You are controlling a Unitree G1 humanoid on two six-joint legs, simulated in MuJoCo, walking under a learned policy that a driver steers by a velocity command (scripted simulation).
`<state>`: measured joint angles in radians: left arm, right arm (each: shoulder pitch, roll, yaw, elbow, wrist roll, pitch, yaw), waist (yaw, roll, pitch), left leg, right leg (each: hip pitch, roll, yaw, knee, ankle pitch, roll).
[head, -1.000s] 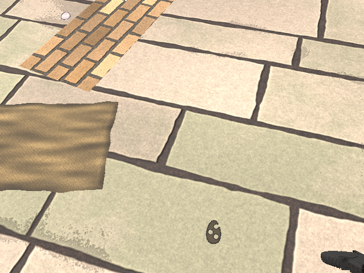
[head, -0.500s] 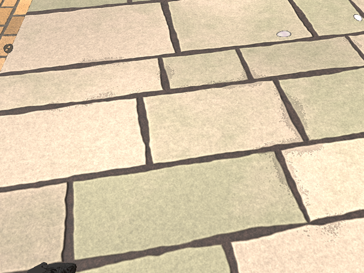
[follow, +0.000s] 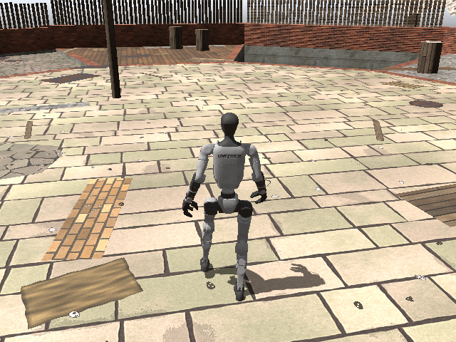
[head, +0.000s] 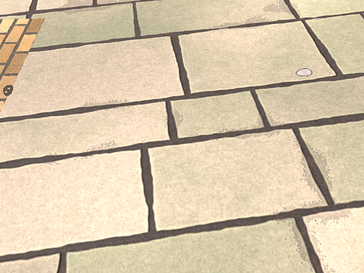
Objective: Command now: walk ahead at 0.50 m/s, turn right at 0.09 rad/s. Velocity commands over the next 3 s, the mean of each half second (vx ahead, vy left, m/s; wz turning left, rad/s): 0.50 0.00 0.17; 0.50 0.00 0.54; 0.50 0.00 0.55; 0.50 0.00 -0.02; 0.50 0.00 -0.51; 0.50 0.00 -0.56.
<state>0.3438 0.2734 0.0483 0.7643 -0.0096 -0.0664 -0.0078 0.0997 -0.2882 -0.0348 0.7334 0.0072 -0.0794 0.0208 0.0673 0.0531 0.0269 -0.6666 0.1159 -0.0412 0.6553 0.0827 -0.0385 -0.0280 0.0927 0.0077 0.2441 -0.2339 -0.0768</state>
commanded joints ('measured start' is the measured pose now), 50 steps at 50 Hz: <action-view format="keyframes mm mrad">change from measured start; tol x32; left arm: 1 40 175 46 -19 -7 -6 6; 27 -350 100 14 -156 0 -47 -7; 50 -64 186 60 20 4 -29 16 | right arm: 1 -135 -62 -10 -97 7 -22 16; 10 350 -204 -68 8 9 -16 21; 50 -42 -34 -30 -188 16 46 24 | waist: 1 23 -101 52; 10 -170 194 -412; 21 -92 14 -9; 31 -30 51 -83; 33 -20 -354 -333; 50 12 -101 47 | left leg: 1 26 -32 18 -93 35 21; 7 355 -122 85 -184 -128 130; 10 1070 238 -720 -334 -402 371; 15 540 93 -344 -448 -182 300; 29 490 55 -324 -335 -243 217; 35 -158 -97 -111 610 -570 62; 50 -11 -18 30 63 -64 49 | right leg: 1 -28 -288 131 -63 239 -142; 7 74 -273 99 268 709 -68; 11 -733 -94 114 1074 -274 49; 25 -456 -116 60 319 307 140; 31 -153 -128 69 183 156 58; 34 343 -529 767 51 -331 -176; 50 4 -352 -94 -94 304 -77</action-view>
